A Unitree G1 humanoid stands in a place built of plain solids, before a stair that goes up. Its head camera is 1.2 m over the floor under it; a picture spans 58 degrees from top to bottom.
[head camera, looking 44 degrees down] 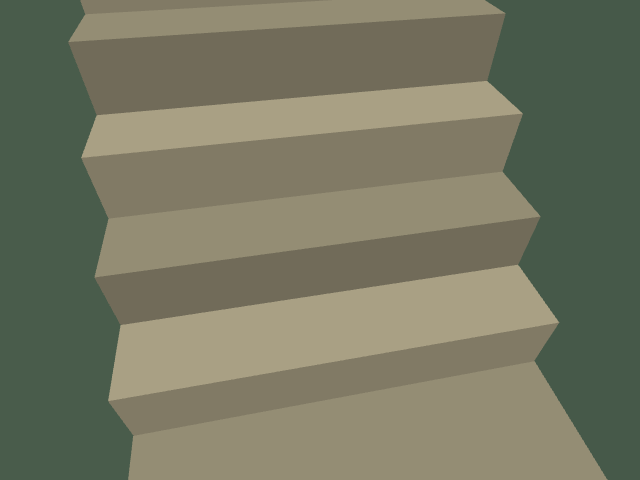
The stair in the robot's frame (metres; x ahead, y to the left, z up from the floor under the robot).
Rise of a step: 0.20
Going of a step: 0.22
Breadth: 1.29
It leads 11 degrees to the left of straight ahead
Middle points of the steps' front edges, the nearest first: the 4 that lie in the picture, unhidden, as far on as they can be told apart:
0.59 -0.08 0.20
0.81 -0.04 0.40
1.02 0.01 0.60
1.24 0.05 0.80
